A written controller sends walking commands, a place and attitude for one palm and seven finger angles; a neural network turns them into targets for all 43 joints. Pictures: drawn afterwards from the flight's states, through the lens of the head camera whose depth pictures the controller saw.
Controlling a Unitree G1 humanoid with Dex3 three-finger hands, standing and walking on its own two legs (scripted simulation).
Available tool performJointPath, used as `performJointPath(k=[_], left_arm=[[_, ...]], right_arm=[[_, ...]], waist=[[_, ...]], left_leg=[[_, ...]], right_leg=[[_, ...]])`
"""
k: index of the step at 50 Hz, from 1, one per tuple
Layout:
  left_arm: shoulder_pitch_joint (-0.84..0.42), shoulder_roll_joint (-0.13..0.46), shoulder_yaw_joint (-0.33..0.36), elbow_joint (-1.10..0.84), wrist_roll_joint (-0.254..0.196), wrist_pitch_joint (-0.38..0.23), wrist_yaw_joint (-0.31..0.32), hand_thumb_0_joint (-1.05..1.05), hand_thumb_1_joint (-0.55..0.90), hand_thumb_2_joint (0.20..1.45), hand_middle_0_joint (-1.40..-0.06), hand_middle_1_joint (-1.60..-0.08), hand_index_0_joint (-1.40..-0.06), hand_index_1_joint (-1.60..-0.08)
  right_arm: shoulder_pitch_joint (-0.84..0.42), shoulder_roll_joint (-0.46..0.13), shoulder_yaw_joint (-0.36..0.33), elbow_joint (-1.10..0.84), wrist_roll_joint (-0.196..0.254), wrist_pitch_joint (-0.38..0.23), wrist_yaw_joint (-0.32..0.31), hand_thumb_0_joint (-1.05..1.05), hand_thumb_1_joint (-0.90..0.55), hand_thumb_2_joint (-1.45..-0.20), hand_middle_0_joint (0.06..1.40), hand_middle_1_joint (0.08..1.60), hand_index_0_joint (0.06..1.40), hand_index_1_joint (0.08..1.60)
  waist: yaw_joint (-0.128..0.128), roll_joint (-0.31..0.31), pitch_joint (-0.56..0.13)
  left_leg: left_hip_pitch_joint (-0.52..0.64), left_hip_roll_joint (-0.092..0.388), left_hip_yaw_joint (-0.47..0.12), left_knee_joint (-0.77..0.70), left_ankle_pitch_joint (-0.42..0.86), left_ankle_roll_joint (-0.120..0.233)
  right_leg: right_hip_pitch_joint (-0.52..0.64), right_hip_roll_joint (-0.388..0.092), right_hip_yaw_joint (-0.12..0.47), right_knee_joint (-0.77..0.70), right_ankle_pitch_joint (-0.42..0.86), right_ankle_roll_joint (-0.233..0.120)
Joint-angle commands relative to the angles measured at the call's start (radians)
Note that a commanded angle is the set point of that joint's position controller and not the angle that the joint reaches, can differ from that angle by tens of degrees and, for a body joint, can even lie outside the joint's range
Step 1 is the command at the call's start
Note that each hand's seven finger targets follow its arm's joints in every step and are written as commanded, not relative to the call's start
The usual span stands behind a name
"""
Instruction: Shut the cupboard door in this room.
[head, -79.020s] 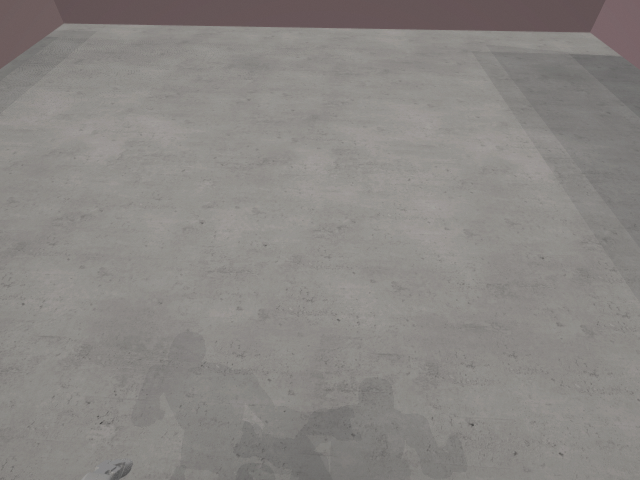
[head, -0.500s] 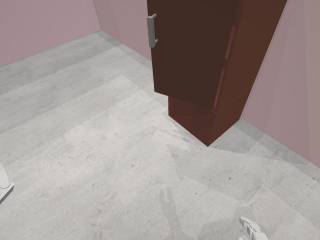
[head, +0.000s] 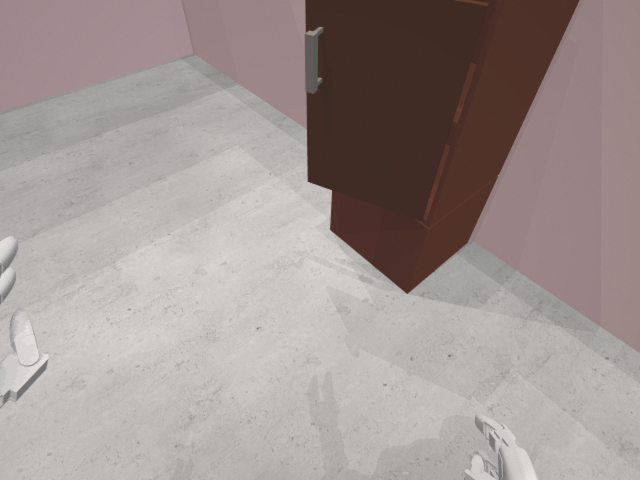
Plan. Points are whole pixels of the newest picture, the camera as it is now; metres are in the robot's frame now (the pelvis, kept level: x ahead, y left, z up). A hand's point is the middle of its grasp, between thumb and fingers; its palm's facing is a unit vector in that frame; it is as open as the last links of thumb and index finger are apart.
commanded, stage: stop stepping back and stand still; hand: left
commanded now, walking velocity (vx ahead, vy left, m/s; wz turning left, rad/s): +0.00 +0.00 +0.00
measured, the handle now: (315, 60) +1.01 +0.07 +0.05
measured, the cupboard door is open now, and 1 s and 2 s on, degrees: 22 22 22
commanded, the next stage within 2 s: let the arm hang, fingers relaxed in 0.36 s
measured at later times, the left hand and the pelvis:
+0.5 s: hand (42, 388) +0.18 +0.27 +0.12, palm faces +0.36 -0.82 -0.45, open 7.4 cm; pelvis -0.03 +0.01 +0.00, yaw +1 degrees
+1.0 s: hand out of the picture -0.07 +0.20 -0.17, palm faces +0.03 -0.98 -0.21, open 7.2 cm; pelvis -0.04 +0.01 +0.00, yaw +1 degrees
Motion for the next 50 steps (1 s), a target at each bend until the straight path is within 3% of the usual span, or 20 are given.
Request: performJointPath(k=[1, 4, 6, 8, 10, 16, 18, 22, 23, 24, 26, 27, 29, 31, 33, 37, 41, 43, 45, 50], left_arm=[[-0.137, 0.203, 0.126, -0.316, 0.015, -0.093, 0.026, 0.000, 0.900, 0.900, -0.200, -0.300, -0.200, -0.300], [-0.154, 0.238, 0.167, -0.332, 0.023, -0.102, 0.035, 0.000, 0.900, 0.900, -0.200, -0.300, -0.200, -0.300], [-0.131, 0.195, 0.145, -0.280, 0.023, -0.105, 0.033, 0.000, 0.900, 0.900, -0.200, -0.300, -0.200, -0.300], [-0.107, 0.174, 0.140, -0.227, 0.022, -0.101, 0.030, 0.000, 0.900, 0.900, -0.200, -0.300, -0.200, -0.300], [-0.079, 0.151, 0.131, -0.169, 0.021, -0.097, 0.023, 0.000, 0.900, 0.900, -0.200, -0.300, -0.200, -0.300], [-0.090, 0.139, 0.101, -0.157, 0.019, -0.087, 0.016, 0.000, 0.900, 0.900, -0.200, -0.300, -0.200, -0.300], [-0.109, 0.147, 0.100, -0.193, 0.020, -0.086, 0.018, 0.000, 0.900, 0.900, -0.200, -0.300, -0.200, -0.300], [-0.128, 0.182, 0.123, -0.269, 0.023, -0.096, 0.026, 0.000, 0.900, 0.900, -0.200, -0.300, -0.200, -0.300], [-0.147, -0.010, -0.303, 0.563, 0.085, 0.038, -0.122, 0.000, 0.900, 0.900, -0.200, -0.300, -0.200, -0.300], [-0.161, -0.026, -0.279, 0.591, 0.080, 0.119, -0.139, 0.000, 0.900, 0.900, -0.200, -0.300, -0.200, -0.300], [-0.191, -0.025, -0.290, 0.611, 0.075, 0.137, -0.148, 0.000, 0.900, 0.900, -0.200, -0.300, -0.200, -0.300], [-0.228, -0.011, -0.295, 0.661, 0.081, 0.134, -0.151, 0.000, 0.900, 0.900, -0.200, -0.300, -0.200, -0.300], [-0.263, 0.011, -0.308, 0.775, 0.084, 0.129, -0.153, 0.000, 0.900, 0.900, -0.200, -0.300, -0.200, -0.300], [-0.295, 0.010, -0.322, 0.895, 0.082, 0.130, -0.150, 0.000, 0.900, 0.900, -0.200, -0.300, -0.200, -0.300], [-0.317, -0.010, -0.342, 1.007, 0.078, 0.141, -0.145, 0.000, 0.900, 0.900, -0.200, -0.300, -0.200, -0.300], [-0.305, -0.036, -0.361, 1.193, 0.073, 0.142, -0.139, 0.000, 0.900, 0.900, -0.200, -0.300, -0.200, -0.300], [-0.270, -0.071, -0.354, 1.328, 0.072, 0.138, -0.135, 0.000, 0.900, 0.900, -0.200, -0.300, -0.200, -0.300], [-0.259, -0.072, -0.359, 1.382, 0.070, 0.135, -0.137, 0.000, 0.900, 0.900, -0.200, -0.300, -0.200, -0.300], [-0.261, -0.082, -0.364, 1.426, 0.070, 0.131, -0.136, 0.000, 0.900, 0.900, -0.200, -0.300, -0.200, -0.300], [-0.249, -0.106, -0.371, 1.509, 0.071, 0.131, -0.134, 0.000, 0.900, 0.900, -0.200, -0.300, -0.200, -0.300]], right_arm=[[-0.091, -0.125, -0.035, -0.148, -0.015, -0.081, -0.018, 0.000, -0.900, -0.900, 0.200, 0.300, 0.200, 0.300], [-0.086, -0.128, -0.036, -0.139, -0.022, -0.095, -0.017, 0.000, -0.900, -0.900, 0.200, 0.300, 0.200, 0.300], [-0.080, -0.117, -0.031, -0.133, -0.022, -0.099, -0.013, 0.000, -0.900, -0.900, 0.200, 0.300, 0.200, 0.300], [-0.074, -0.115, -0.032, -0.130, -0.020, -0.101, -0.010, 0.000, -0.900, -0.900, 0.200, 0.300, 0.200, 0.300], [-0.068, -0.113, -0.032, -0.126, -0.018, -0.102, -0.006, 0.000, -0.900, -0.900, 0.200, 0.300, 0.200, 0.300], [-0.074, -0.126, -0.040, -0.123, -0.016, -0.101, -0.001, 0.000, -0.900, -0.900, 0.200, 0.300, 0.200, 0.300], [-0.081, -0.127, -0.041, -0.127, -0.016, -0.102, -0.004, 0.000, -0.900, -0.900, 0.200, 0.300, 0.200, 0.300], [-0.091, -0.123, -0.037, -0.130, -0.019, -0.108, -0.011, 0.000, -0.900, -0.900, 0.200, 0.300, 0.200, 0.300], [-0.142, -0.315, -0.080, 0.092, -0.030, -0.167, 0.087, 0.000, -0.900, -0.900, 0.200, 0.300, 0.200, 0.300], [-0.044, -0.264, -0.087, 0.108, -0.028, -0.108, 0.088, 0.000, -0.900, -0.900, 0.200, 0.300, 0.200, 0.300], [-0.035, -0.258, -0.072, 0.091, -0.033, -0.077, 0.084, 0.000, -0.900, -0.900, 0.200, 0.300, 0.200, 0.300], [-0.048, -0.266, -0.065, 0.094, -0.036, -0.061, 0.084, 0.000, -0.900, -0.900, 0.200, 0.300, 0.200, 0.300], [-0.058, -0.266, -0.055, 0.101, -0.044, -0.043, 0.082, 0.000, -0.900, -0.900, 0.200, 0.300, 0.200, 0.300], [-0.049, -0.254, -0.048, 0.127, -0.048, -0.026, 0.081, 0.000, -0.900, -0.900, 0.200, 0.300, 0.200, 0.300], [-0.041, -0.226, -0.035, 0.162, -0.052, -0.004, 0.081, 0.000, -0.900, -0.900, 0.200, 0.300, 0.200, 0.300], [-0.038, -0.179, -0.020, 0.230, -0.054, 0.016, 0.077, 0.000, -0.900, -0.900, 0.200, 0.300, 0.200, 0.300], [-0.006, -0.141, -0.023, 0.302, -0.053, 0.022, 0.064, 0.000, -0.900, -0.900, 0.200, 0.300, 0.200, 0.300], [0.011, -0.135, -0.025, 0.333, -0.050, 0.025, 0.060, 0.000, -0.900, -0.900, 0.200, 0.300, 0.200, 0.300], [0.040, -0.129, -0.027, 0.360, -0.046, 0.026, 0.055, 0.000, -0.900, -0.900, 0.200, 0.300, 0.200, 0.300], [0.090, -0.115, -0.031, 0.420, -0.044, 0.030, 0.049, 0.000, -0.900, -0.900, 0.200, 0.300, 0.200, 0.300]], waist=[[0.004, 0.074, -0.096], [0.007, 0.125, -0.073], [0.003, 0.138, -0.040], [0.003, 0.130, -0.020], [0.002, 0.082, -0.004], [0.002, -0.005, -0.039], [0.002, 0.000, -0.055], [0.007, 0.070, -0.083], [-0.026, 0.080, 0.005], [-0.020, 0.075, -0.074], [-0.010, 0.076, -0.087], [-0.003, 0.033, -0.061], [0.003, -0.123, -0.063], [-0.003, -0.182, -0.080], [-0.008, -0.150, -0.063], [-0.002, 0.037, -0.049], [0.003, 0.150, -0.025], [0.003, 0.153, -0.008], [-0.005, 0.090, 0.012], [-0.010, -0.016, 0.081]], left_leg=[[-0.002, 0.087, -0.104, -0.140, 0.104, 0.022], [-0.031, 0.080, -0.118, -0.177, -0.039, 0.019], [-0.055, 0.081, -0.122, -0.205, -0.116, 0.019], [-0.087, 0.084, -0.127, -0.228, -0.189, 0.018], [-0.108, 0.085, -0.131, -0.236, -0.211, 0.015], [-0.042, 0.064, -0.105, -0.162, -0.097, 0.010], [-0.020, 0.063, -0.102, -0.152, -0.053, 0.012], [-0.001, 0.065, -0.103, -0.153, 0.026, 0.015], [-0.077, 0.088, -0.125, 0.005, 0.292, 0.017], [0.014, 0.085, -0.090, -0.007, 0.335, 0.004], [-0.015, 0.108, -0.121, -0.024, 0.270, 0.029], [-0.058, 0.111, -0.149, -0.050, 0.243, 0.042], [-0.048, 0.099, -0.161, -0.050, 0.245, 0.041], [-0.008, 0.075, -0.154, -0.037, 0.253, 0.036], [0.019, 0.063, -0.148, -0.059, 0.200, 0.030], [0.030, 0.056, -0.137, -0.113, 0.133, 0.020], [0.037, 0.058, -0.137, -0.149, 0.056, 0.019], [0.033, 0.058, -0.136, -0.164, 0.019, 0.017], [0.055, 0.067, -0.135, -0.164, 0.043, 0.017], [0.061, 0.070, -0.130, -0.201, -0.035, 0.019]], right_leg=[[0.058, -0.056, 0.066, -0.053, 0.184, 0.012], [0.053, -0.054, 0.065, -0.076, 0.085, 0.003], [0.043, -0.043, 0.059, -0.089, 0.040, 0.002], [0.045, -0.032, 0.052, -0.097, 0.011, 0.004], [0.048, -0.031, 0.050, -0.108, -0.002, 0.006], [0.001, -0.059, 0.092, -0.152, 0.008, -0.003], [0.001, -0.059, 0.090, -0.142, 0.045, -0.001], [0.035, -0.054, 0.073, -0.104, 0.126, 0.004], [-0.081, -0.124, 0.016, 0.044, 0.281, -0.017], [-0.084, -0.115, 0.081, -0.011, 0.249, -0.024], [-0.094, -0.087, 0.044, 0.031, 0.116, -0.020], [-0.075, -0.071, 0.041, 0.043, 0.078, -0.019], [-0.043, -0.082, 0.064, 0.022, 0.115, -0.030], [-0.040, -0.113, 0.096, 0.009, 0.155, -0.045], [-0.062, -0.119, 0.106, -0.012, 0.089, -0.042], [-0.031, -0.110, 0.115, -0.054, 0.054, -0.028], [-0.010, -0.103, 0.107, -0.099, 0.051, -0.036], [-0.003, -0.104, 0.109, -0.123, 0.047, -0.039], [-0.016, -0.105, 0.110, -0.146, 0.053, -0.039], [-0.062, -0.100, 0.107, -0.177, -0.013, -0.035]])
